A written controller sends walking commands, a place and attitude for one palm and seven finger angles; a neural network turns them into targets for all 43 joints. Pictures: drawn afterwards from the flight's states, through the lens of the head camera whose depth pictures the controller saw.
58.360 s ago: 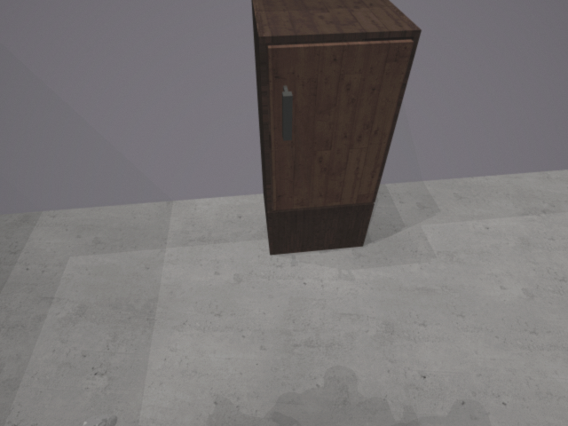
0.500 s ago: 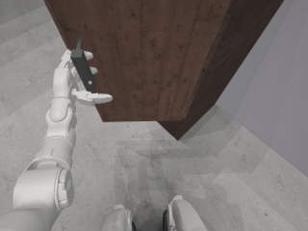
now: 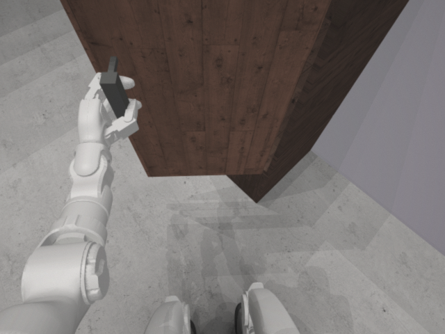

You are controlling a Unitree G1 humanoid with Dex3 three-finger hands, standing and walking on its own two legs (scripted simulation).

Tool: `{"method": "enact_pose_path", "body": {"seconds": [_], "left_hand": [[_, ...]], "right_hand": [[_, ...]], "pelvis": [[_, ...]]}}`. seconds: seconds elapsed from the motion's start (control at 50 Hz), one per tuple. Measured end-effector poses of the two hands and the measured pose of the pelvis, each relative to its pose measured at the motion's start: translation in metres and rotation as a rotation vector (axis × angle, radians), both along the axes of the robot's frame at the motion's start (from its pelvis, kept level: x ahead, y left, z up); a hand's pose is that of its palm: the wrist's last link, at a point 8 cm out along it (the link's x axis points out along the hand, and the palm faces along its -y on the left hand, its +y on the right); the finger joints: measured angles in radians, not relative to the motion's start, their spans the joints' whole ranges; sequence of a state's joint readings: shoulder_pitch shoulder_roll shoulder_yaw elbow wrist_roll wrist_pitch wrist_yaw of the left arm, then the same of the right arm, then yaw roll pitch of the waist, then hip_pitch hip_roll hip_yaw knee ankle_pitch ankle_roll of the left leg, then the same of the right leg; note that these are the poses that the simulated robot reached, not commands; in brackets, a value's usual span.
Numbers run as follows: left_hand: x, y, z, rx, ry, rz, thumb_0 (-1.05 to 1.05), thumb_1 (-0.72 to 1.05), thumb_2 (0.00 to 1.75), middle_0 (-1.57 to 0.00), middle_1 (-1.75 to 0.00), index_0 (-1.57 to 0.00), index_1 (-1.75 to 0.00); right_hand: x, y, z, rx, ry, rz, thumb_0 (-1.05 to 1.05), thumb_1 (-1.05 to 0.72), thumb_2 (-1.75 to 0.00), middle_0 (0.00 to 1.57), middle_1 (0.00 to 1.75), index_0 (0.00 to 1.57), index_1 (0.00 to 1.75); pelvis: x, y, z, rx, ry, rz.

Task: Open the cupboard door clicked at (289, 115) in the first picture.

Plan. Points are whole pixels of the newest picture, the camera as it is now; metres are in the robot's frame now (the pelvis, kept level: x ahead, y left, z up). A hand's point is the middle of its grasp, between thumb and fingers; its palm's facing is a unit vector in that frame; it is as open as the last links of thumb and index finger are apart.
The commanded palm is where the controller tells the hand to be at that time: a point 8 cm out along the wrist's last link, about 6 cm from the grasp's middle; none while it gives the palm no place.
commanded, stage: pull the door open along its arc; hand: left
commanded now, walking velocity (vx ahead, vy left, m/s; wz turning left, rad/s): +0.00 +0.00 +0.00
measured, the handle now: (122, 96) +0.54 +0.16 +0.05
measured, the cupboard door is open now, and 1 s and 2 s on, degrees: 48 82 89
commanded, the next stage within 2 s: open thumb and fingers to let go in 1.24 s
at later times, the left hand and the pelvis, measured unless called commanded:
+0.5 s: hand (138, 159) +0.40 +0.12 +0.05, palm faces -0.05 -1.00 -0.01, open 6.3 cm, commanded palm +0.36 +0.18 +0.05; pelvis +0.01 +0.00 +0.02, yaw -1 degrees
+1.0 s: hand (184, 212) +0.31 +0.04 +0.05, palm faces +0.35 -0.94 -0.02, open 6.4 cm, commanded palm +0.23 +0.07 +0.05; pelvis +0.01 -0.03 +0.02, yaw +2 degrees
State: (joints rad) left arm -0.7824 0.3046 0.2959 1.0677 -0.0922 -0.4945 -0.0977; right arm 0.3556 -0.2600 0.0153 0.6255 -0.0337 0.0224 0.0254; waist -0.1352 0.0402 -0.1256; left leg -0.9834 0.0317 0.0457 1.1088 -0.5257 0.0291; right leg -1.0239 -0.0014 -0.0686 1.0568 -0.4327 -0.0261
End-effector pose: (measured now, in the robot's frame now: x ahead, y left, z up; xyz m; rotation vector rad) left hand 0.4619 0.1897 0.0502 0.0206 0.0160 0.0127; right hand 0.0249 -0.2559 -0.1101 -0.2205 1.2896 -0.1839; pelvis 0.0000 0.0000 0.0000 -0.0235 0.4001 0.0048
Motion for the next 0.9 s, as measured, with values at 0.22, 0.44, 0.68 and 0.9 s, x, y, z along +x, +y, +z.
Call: {"method": "enact_pose_path", "body": {"seconds": [0.22, 0.44, 0.68, 0.9], "left_hand": [[-0.003, 0.0, 0.0, 0.005, -0.003, -0.004, 0.01, 0.69, 0.78, -0.35, -1.34, -0.33, -1.35], [-0.058, -0.01, 0.0, -0.008, -0.007, -0.032, 0.02, 0.68, 0.71, -0.33, -1.32, -0.32, -1.35], [-0.131, -0.05, -0.002, -0.112, -0.015, 0.225, 0.03, 0.63, 0.74, -0.33, -1.33, -0.36, -1.31], [-0.176, -0.089, 0.004, -0.007, 0.005, 0.378, 0.03, 0.66, 0.77, -0.32, -1.3, -0.32, -1.32]], "right_hand": [[0.001, -0.003, 0.001, 0.001, -0.007, -0.005, 0.01, -0.9, -0.9, 0.2, 0.3, 0.2, 0.3], [0.033, 0.001, 0.014, 0.043, -0.109, -0.011, 0.01, -0.9, -0.9, 0.2, 0.3, 0.2, 0.3], [0.117, 0.014, 0.026, 0.075, -0.321, 0.132, 0.01, -0.9, -0.9, 0.2, 0.3, 0.2, 0.3], [0.155, 0.035, 0.025, 0.148, -0.415, 0.221, 0.01, -0.9, -0.9, 0.2, 0.3, 0.2, 0.3]], "pelvis": [[0.001, -0.003, 0.001, 0.004, -0.002, -0.005], [0.011, -0.004, 0.015, 0.014, -0.043, -0.024], [0.012, -0.008, 0.018, 0.02, -0.088, -0.007], [0.011, -0.022, 0.015, 0.031, -0.116, 0.017]]}}
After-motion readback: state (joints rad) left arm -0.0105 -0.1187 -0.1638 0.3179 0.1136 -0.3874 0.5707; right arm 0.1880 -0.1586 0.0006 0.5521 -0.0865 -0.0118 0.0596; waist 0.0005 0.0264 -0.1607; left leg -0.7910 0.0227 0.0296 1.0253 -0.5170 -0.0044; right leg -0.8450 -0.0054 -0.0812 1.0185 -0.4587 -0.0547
